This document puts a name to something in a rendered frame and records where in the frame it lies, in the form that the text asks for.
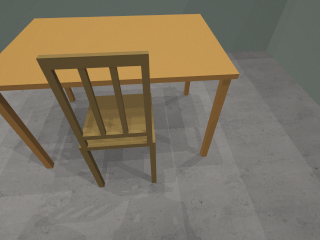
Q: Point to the chair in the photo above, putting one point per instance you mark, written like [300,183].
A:
[112,121]

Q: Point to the table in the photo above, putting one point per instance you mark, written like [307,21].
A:
[181,48]

